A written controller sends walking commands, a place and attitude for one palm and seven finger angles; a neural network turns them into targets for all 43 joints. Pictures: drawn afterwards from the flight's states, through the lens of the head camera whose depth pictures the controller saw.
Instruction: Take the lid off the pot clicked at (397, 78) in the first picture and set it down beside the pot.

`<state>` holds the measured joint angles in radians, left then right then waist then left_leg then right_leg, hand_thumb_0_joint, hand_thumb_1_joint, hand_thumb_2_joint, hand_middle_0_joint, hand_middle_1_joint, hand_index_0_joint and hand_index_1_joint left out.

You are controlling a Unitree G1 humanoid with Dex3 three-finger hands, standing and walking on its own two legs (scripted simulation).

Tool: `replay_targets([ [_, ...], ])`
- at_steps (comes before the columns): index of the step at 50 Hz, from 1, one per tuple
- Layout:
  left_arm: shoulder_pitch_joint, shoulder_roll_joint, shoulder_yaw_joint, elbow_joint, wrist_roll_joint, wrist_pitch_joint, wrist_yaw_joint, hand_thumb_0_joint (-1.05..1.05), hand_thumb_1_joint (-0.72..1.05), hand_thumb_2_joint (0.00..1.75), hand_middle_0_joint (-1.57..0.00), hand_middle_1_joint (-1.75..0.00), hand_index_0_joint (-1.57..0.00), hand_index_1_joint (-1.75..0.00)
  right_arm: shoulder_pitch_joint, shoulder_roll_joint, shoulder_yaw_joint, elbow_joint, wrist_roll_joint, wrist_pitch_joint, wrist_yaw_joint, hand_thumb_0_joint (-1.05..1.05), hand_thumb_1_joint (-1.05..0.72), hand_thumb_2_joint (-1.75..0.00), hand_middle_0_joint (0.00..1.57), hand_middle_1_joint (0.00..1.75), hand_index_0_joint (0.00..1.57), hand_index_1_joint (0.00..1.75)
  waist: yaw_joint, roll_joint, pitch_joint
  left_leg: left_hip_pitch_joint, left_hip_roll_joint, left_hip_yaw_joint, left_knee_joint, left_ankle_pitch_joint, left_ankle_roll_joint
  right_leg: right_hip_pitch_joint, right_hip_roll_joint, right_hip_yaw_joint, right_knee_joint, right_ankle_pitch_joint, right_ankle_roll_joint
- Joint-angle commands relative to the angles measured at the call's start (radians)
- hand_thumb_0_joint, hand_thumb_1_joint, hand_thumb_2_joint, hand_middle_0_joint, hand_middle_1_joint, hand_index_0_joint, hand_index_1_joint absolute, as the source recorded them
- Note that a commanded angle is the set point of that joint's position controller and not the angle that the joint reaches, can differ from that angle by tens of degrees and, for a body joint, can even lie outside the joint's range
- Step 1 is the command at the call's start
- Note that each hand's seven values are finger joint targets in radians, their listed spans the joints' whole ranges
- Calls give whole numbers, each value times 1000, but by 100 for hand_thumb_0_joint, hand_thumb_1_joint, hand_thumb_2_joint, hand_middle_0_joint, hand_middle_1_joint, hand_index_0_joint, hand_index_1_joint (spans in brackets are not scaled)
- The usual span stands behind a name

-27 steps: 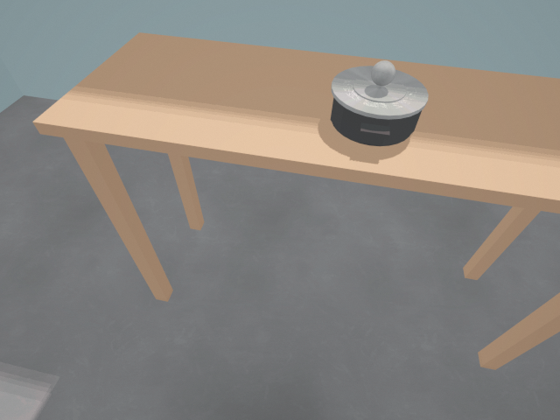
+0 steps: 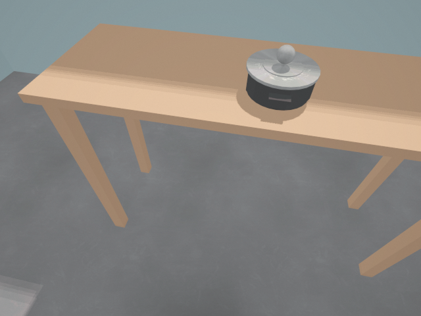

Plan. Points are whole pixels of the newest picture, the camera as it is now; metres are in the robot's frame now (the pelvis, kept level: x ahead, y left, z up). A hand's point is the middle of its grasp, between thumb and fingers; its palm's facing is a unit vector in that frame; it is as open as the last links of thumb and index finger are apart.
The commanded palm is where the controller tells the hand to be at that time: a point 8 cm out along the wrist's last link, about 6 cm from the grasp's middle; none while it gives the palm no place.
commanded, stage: look at it before walking up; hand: left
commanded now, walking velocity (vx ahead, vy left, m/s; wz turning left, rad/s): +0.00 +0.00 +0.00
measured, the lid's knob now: (285, 54) +0.67 -0.15 +0.17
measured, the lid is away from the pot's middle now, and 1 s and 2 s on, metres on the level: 0.00 0.00 0.00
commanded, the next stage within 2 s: turn to face it in 0.10 s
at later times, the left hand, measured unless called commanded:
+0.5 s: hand out of the picture +0.02 +0.18 -0.18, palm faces -0.01 -0.98 -0.21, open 7.4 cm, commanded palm none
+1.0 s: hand out of the picture +0.15 +0.11 -0.17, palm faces -0.12 -0.96 -0.23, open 7.3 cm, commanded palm none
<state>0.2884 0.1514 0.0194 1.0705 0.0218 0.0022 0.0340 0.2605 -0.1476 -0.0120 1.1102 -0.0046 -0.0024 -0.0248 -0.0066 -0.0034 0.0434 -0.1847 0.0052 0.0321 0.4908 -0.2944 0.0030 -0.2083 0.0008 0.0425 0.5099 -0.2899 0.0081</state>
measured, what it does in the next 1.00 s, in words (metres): walks ahead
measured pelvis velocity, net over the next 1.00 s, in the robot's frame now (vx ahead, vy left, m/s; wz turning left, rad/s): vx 0.08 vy -0.08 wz -0.16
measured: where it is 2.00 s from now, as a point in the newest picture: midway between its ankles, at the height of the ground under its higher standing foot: outside the picture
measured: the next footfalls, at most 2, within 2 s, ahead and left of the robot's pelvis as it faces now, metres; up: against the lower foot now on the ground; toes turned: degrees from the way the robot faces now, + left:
left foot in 1.22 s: +0.27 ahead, -0.02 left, +0.00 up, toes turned -8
right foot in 1.62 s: +0.13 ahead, -0.29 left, +0.00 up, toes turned -10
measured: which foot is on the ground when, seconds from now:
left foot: down 0.00-0.84, up 0.86-1.00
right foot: down 0.00-1.00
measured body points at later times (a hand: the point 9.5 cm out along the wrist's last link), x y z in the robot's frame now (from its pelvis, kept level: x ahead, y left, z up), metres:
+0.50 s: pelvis +0.01 +0.00 +0.00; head +0.04 -0.01 +0.44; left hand +0.03 +0.23 -0.16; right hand +0.01 -0.23 -0.16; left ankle -0.02 +0.12 -0.74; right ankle -0.01 -0.13 -0.74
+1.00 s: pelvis +0.08 -0.08 +0.00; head +0.12 -0.10 +0.45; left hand +0.16 +0.16 -0.15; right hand +0.05 -0.34 -0.16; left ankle +0.05 +0.05 -0.66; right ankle +0.05 -0.15 -0.74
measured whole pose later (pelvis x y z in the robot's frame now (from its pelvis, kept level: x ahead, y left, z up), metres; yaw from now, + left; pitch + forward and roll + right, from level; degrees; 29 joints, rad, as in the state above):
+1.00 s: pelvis +0.08 -0.08 +0.00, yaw -9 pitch +2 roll +0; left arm 0.27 0.18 0.06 0.96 0.03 -0.01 0.00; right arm 0.26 -0.23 -0.05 1.06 -0.02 0.02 -0.02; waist -0.01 0.01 0.05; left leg -0.47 0.10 0.08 1.13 -0.45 -0.01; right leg -0.23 0.03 -0.09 0.52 -0.32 -0.08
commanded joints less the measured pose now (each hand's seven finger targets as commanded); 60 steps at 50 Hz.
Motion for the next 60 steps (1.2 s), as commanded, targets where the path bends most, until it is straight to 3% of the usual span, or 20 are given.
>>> replay_targets([
  [1, 67, 109, 18, -36, -3, -18, 9, 0, 90, 90, -20, -30, -20, -30, 58, -102, -17, -28, -4, -16, -11, 0, -90, -90, 20, 30, 20, 30, 4, -3, 18, -3, 86, -69, -77, 169, 29, -27, -88, 69, -87, 215, -38],
  [18, 45, 113, 33, -53, -1, -2, 1, 0, 90, 90, -20, -30, -20, -30, 57, -120, -30, -43, -6, -10, -21, 0, -90, -90, 20, 30, 20, 30, 3, 31, 20, 22, 121, -65, -78, 173, 38, -64, -58, 69, -36, 220, -43],
  [27, 29, 137, 55, -103, 3, 8, -10, 0, 90, 90, -20, -30, -20, -30, 28, -141, -50, -102, -10, -5, -24, 0, -90, -90, 20, 30, 20, 30, 4, -1, -36, -12, 128, -26, 5, 136, 36, -67, -58, 136, 26, 297, -66],
  [30, 21, 149, 63, -124, 7, 19, -26, 0, 90, 90, -20, -30, -20, -30, 29, -157, -57, -116, -19, -6, -24, 0, -90, -90, 20, 30, 20, 30, 0, -23, -9, -17, 138, -39, -7, -133, 49, -146, -38, 166, 9, 4, -82],
  [32, -9, 135, 65, -152, 9, 24, -41, 0, 90, 90, -20, -30, -20, -30, 55, -194, -65, -117, -27, -9, -23, 0, -90, -90, 20, 30, 20, 30, -19, 50, 55, 25, 213, -143, -105, -306, 92, -297, 21, 126, 83, -179, -72],
  [33, -32, 117, 63, -169, 8, 22, -48, 0, 90, 90, -20, -30, -20, -30, 84, -229, -75, -115, -29, -14, -23, 0, -90, -90, 20, 30, 20, 30, -36, 160, 65, 77, 309, -259, -214, -368, 137, -372, 61, 33, 212, -176, -50],
  [34, -96, 111, 67, -200, 10, 23, -56, 0, 90, 90, -20, -30, -20, -30, 108, -257, -86, -109, -32, -24, -24, 0, -90, -90, 20, 30, 20, 30, -59, 220, 94, 104, 423, -335, -297, -330, 193, -456, 16, -43, 353, -198, -25],
  [35, -152, 118, 69, -221, 15, 21, -64, 0, 90, 90, -20, -30, -20, -30, 122, -254, -84, -105, -34, -32, -23, 0, -90, -90, 20, 30, 20, 30, -71, 165, 122, 128, 452, -340, -308, -223, 214, -507, -41, -16, 404, -210, -19],
  [38, -141, 98, 68, -222, 6, 8, -85, 0, 90, 90, -20, -30, -20, -30, 78, -256, -76, -106, -40, -45, -26, 0, -90, -90, 20, 30, 20, 30, -32, 97, 74, 92, 410, -154, -217, 71, 163, -344, -93, -43, 251, -195, -20],
  [40, 20, 102, 79, -162, 4, 6, -91, 0, 90, 90, -20, -30, -20, -30, 18, -266, -74, -109, -39, -43, -24, 0, -90, -90, 20, 30, 20, 30, 51, 75, -6, -62, 308, 11, -29, 67, 87, -9, -28, -128, 33, -47, -35],
  [41, 171, 164, 90, -112, 9, -2, -82, 0, 90, 90, -20, -30, -20, -30, 16, -232, -64, -113, -27, -41, -17, 0, -90, -90, 20, 30, 20, 30, 114, -94, -79, -209, 193, 127, 216, 18, 39, 236, -31, -82, -75, -19, -66],
  [42, 259, 290, 116, -90, 11, -11, -59, 0, 90, 90, -20, -30, -20, -30, 2, -146, -45, -161, -13, -42, -9, 0, -90, -90, 20, 30, 20, 30, 137, -425, -103, -499, 40, 187, 572, -345, -15, 375, -315, 389, -244, -97, -192],
  [43, 287, 277, 107, -99, -10, -7, -37, 0, 90, 90, -20, -30, -20, -30, -69, -166, -42, -195, -16, -31, -12, 0, -90, -90, 20, 30, 20, 30, 153, -296, -72, -539, 69, 37, 717, -374, 0, 288, -392, 523, -301, -132, -272],
  [44, 227, 251, 100, -104, -6, -5, -32, 0, 90, 90, -20, -30, -20, -30, -138, -153, -45, -194, -14, -31, -10, 0, -90, -90, 20, 30, 20, 30, 133, -176, 13, -573, 93, -2, 797, -307, 5, 183, -368, 504, -310, -206, -300],
  [46, 68, 182, 73, -140, 2, -17, -22, 0, 90, 90, -20, -30, -20, -30, -101, -143, -47, -170, -25, -25, 5, 0, -90, -90, 20, 30, 20, 30, 41, -28, 56, -491, 135, -5, 750, -182, -8, 42, -294, 314, -281, -110, -279],
  [49, 55, 161, 61, -136, 4, -35, -17, 0, 90, 90, -20, -30, -20, -30, -34, -101, -44, -142, -22, -13, 11, 0, -90, -90, 20, 30, 20, 30, 6, -54, -14, -384, 109, 49, 579, -112, -27, 72, -223, 129, -244, 259, -250],
  [53, 106, 144, 50, -102, 3, -36, -13, 0, 90, 90, -20, -30, -20, -30, -77, -82, -38, -158, -14, -16, 7, 0, -90, -90, 20, 30, 20, 30, 19, -54, -23, -376, 79, 60, 419, -71, -34, 157, -215, 103, -197, 586, -247],
  [56, 98, 134, 49, -99, 3, -25, 3, 0, 90, 90, -20, -30, -20, -30, -87, -70, -22, -150, -4, -15, -10, 0, -90, -90, 20, 30, 20, 30, 16, -69, -32, -291, 46, 60, 253, -25, -31, 200, -196, 73, -101, 915, -194],
  [59, 69, 153, 55, -117, -8, -15, 15, 0, 90, 90, -20, -30, -20, -30, -6, -96, -35, -137, 0, -4, -24, 0, -90, -90, 20, 30, 20, 30, -31, -71, -42, -118, 11, 49, 57, 252, -5, 159, -149, 28, 50, 997, -114],
  [60, 77, 144, 54, -123, -12, -10, 20, 0, 90, 90, -20, -30, -20, -30, 48, -127, -45, -129, -5, -2, -28, 0, -90, -90, 20, 30, 20, 30, -50, -22, -75, 55, 90, -16, 29, 648, 40, 45, -114, 3, 147, 880, -53],
])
